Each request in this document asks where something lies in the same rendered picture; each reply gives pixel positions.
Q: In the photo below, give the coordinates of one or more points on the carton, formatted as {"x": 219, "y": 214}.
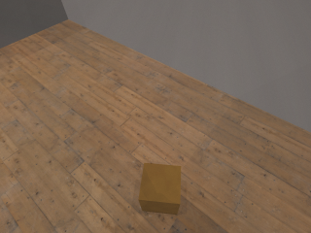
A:
{"x": 160, "y": 189}

